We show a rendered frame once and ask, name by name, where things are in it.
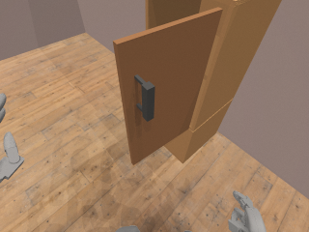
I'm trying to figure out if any robot right hand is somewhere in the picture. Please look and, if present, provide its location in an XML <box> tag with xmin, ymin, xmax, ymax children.
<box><xmin>228</xmin><ymin>190</ymin><xmax>267</xmax><ymax>232</ymax></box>

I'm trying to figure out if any cupboard door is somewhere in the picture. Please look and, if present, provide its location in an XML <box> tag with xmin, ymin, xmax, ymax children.
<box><xmin>113</xmin><ymin>7</ymin><xmax>223</xmax><ymax>165</ymax></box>

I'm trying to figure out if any robot left hand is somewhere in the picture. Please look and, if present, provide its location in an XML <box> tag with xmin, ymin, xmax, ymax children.
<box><xmin>0</xmin><ymin>93</ymin><xmax>25</xmax><ymax>183</ymax></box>

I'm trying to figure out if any handle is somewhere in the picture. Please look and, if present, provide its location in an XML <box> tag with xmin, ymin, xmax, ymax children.
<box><xmin>134</xmin><ymin>74</ymin><xmax>155</xmax><ymax>122</ymax></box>

